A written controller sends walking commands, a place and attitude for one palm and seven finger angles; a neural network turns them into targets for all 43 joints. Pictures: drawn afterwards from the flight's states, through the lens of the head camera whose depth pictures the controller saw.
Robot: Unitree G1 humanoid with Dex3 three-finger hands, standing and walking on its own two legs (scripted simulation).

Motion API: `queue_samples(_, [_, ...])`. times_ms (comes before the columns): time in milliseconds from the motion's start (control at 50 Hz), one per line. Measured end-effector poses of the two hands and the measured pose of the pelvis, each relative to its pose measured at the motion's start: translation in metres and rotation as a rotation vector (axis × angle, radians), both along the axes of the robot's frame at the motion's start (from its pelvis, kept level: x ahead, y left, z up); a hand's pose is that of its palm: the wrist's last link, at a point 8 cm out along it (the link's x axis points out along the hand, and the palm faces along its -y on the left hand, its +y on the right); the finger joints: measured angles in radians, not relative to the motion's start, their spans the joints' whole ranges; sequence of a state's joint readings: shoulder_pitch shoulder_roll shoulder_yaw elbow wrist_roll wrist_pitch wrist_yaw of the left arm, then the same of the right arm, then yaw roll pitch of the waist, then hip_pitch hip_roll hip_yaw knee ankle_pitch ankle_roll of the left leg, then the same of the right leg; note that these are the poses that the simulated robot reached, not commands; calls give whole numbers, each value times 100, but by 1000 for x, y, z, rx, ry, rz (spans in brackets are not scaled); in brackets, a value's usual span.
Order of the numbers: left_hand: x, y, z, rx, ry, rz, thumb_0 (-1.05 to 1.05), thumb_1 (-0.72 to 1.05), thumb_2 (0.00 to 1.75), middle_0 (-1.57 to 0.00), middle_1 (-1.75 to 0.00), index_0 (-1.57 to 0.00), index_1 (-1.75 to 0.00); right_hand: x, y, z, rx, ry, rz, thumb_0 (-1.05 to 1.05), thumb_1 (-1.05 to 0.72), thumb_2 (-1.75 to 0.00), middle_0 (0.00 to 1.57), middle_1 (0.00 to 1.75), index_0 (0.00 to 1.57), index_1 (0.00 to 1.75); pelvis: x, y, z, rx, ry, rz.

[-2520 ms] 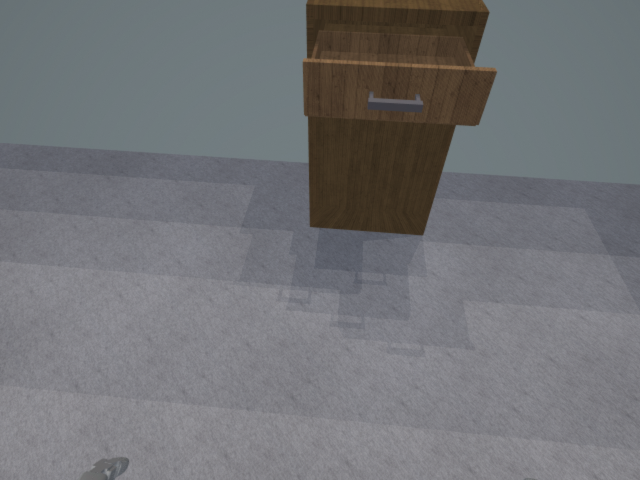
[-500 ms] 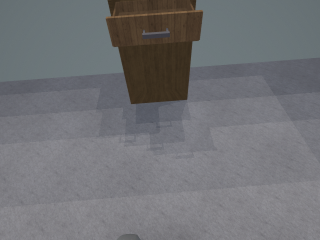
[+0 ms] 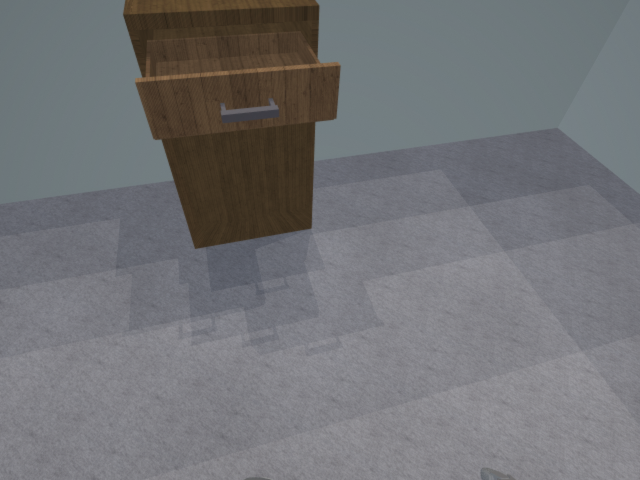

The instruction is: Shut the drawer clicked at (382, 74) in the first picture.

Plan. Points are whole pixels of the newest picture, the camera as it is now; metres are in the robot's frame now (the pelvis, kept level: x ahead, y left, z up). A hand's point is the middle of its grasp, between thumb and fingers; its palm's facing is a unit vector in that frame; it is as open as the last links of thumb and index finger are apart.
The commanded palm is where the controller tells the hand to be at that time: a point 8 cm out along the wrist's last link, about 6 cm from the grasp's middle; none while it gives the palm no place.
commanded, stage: walk to a spot facing it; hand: left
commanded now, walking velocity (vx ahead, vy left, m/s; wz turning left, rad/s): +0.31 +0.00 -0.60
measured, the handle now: (248, 109) +0.85 +0.29 +0.01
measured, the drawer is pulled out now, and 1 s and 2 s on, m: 0.28 0.28 0.28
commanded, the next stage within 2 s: none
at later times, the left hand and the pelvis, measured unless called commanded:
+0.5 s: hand (215, 377) +0.30 +0.22 -0.19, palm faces -0.31 -0.94 -0.14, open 7.4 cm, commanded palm none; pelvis +0.16 +0.07 -0.01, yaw -20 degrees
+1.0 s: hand (283, 281) +0.50 +0.14 -0.17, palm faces -0.54 -0.79 -0.28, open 7.3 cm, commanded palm none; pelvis +0.34 +0.00 -0.01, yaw -37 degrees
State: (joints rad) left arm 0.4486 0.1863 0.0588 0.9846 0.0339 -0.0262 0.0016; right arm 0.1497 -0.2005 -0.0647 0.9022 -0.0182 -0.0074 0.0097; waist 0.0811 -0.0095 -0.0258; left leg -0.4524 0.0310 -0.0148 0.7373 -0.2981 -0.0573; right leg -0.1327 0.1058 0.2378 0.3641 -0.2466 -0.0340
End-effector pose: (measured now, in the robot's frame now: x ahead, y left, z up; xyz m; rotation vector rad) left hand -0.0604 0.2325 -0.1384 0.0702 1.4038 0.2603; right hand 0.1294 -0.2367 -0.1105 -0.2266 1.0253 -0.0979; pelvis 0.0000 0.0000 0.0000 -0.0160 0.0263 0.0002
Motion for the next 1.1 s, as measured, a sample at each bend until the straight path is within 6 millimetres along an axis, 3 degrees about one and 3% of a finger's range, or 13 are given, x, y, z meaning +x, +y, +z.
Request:
queue_samples(60, [28, 31, -17, -10, 7, -37, 0, 90, 90, -21, -30, -20, -30, 20, 24, 0, -15, -71, -27, 1, -90, -89, 20, 30, 20, 30, 19, 24, -12, -17, -3, -40])
queue_samples(120, [70, 60, -24, -12, 4, -104, 0, 90, 90, -21, -30, -20, -30, 15, 41, 3, -25, -82, -86, 1, -90, -89, 20, 30, 20, 30, 35, 42, -13, -13, -22, -99])
queue_samples(220, [167, 90, -15, -7, -95, -225, 0, 91, 90, -20, -30, -20, -30, -31, 61, 6, -37, 41, -235, 1, -90, -89, 20, 30, 20, 30, 67, 61, 0, -30, -39, -176])
queue_samples(300, [239, 95, -10, -8, -156, -305, 0, 91, 90, -20, -30, -20, -30, -78, 73, 1, -56, 180, -368, 0, -93, -89, 20, 30, 20, 30, 92, 73, 1, -34, -41, -229])
queue_samples(380, [297, 83, -11, -25, -179, -375, 0, 91, 90, -20, -30, -19, -30, -122, 99, -6, -29, 338, -470, 0, -92, -89, 20, 30, 20, 30, 117, 78, -2, -28, -37, -279])
queue_samples(460, [345, 57, -17, -61, -173, -451, 0, 91, 90, -20, -30, -19, -30, -149, 131, -9, 25, 471, -561, 1, -92, -89, 20, 30, 20, 30, 142, 77, -6, -21, -32, -325])
queue_samples(600, [426, -16, -29, -146, -164, -599, 0, 91, 90, -20, -30, -20, -30, -150, 179, -10, 143, 625, -690, 1, -91, -89, 20, 30, 20, 30, 191, 59, -15, -28, -19, -400])
queue_samples(680, [474, -63, -36, -179, -194, -679, 0, 91, 90, -20, -30, -20, -30, -127, 184, -15, 201, 662, -764, 1, -90, -89, 20, 30, 20, 30, 223, 39, -23, -29, -16, -463])
queue_samples(760, [513, -89, -40, -168, -255, -697, 0, 91, 90, -20, -30, -20, -30, -86, 156, -33, 228, 626, -806, 1, -90, -89, 20, 30, 20, 30, 258, 13, -34, -1, -25, -510])
queue_samples(840, [535, -80, -29, -88, -233, -693, -1, 92, 90, -21, -30, -20, -30, -4, 92, -45, 171, 422, -799, 1, -90, -89, 20, 30, 20, 30, 282, 1, -25, -15, -41, -558])
queue_samples(960, [571, -54, -2, 32, -156, -763, -1, 92, 90, -20, -30, -20, -30, 116, -4, -29, 44, 101, -766, 2, -94, -89, 20, 30, 20, 30, 324, -4, -11, 12, -19, -626])
queue_samples(1020, [591, -46, 5, 57, -137, -771, -1, 92, 90, -20, -30, -20, -30, 162, -31, -20, 9, 16, -741, 2, -94, -89, 20, 30, 20, 30, 346, -2, -8, 24, -10, -664])
queue_samples(1100, [618, -38, 4, 68, -109, -775, 0, 91, 90, -20, -30, -20, -30, 215, -47, -13, -15, -38, -713, 1, -93, -89, 20, 30, 19, 30, 377, 0, -9, 28, -2, -713])
